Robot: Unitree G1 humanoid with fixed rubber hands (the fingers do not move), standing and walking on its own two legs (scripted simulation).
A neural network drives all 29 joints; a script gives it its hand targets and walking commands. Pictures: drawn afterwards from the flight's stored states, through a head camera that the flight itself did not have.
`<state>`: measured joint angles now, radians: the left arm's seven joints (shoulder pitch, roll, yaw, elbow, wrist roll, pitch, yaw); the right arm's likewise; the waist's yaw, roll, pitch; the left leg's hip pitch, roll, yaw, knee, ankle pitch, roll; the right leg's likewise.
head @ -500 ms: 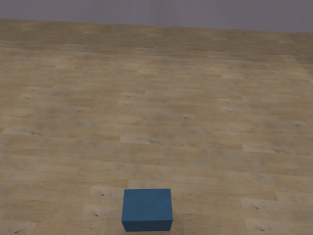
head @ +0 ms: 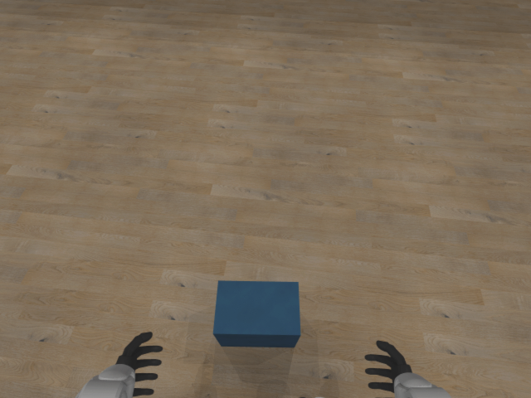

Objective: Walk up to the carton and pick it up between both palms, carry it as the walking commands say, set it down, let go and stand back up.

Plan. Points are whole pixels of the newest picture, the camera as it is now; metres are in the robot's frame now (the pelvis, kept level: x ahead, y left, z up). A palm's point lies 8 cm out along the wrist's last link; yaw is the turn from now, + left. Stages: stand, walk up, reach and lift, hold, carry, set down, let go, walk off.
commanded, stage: reach and lift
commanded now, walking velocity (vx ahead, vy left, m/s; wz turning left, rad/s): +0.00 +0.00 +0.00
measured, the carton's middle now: (258, 315) +0.41 +0.04 -0.64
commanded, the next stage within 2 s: none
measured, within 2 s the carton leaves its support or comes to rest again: neither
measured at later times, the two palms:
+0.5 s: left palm (131, 363) +0.20 +0.24 -0.16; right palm (386, 366) +0.21 -0.20 -0.17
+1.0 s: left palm (147, 284) +0.36 +0.26 -0.20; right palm (355, 285) +0.38 -0.18 -0.22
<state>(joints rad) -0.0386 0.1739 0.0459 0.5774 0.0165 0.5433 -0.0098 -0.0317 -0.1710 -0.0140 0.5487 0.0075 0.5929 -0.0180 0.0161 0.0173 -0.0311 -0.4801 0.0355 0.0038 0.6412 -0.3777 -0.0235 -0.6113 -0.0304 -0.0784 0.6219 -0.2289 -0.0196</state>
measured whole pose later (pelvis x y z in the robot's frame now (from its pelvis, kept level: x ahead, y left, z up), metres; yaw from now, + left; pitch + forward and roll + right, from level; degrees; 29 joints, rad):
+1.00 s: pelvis -0.08 -0.01 -0.09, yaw +5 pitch +38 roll +1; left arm -0.89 0.34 0.28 0.85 -0.04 0.20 -0.10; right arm -0.84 -0.21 -0.24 0.70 0.04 0.26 -0.09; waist 0.00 0.01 0.00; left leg -1.37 -0.02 -0.06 1.11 -0.40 -0.05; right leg -1.46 -0.01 0.03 1.04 -0.24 0.01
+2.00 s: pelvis -0.11 -0.01 -0.28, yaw +7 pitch +49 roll +2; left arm -1.26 0.40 0.23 0.91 -0.11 0.19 0.00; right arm -1.22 -0.33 -0.25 0.84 0.12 0.21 -0.09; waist -0.02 0.00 0.06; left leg -2.10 -0.05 -0.06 1.81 -0.57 -0.07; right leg -2.19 0.01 0.07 1.72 -0.38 0.04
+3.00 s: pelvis -0.12 -0.01 -0.39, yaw +8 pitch +37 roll -1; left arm -1.47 0.43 -0.01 1.14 -0.27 0.07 0.09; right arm -1.45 -0.43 -0.12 1.24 0.28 0.02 -0.10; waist -0.03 0.01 0.39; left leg -2.26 -0.05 -0.05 2.23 -0.63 -0.05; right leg -2.33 -0.03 0.05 2.13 -0.46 0.05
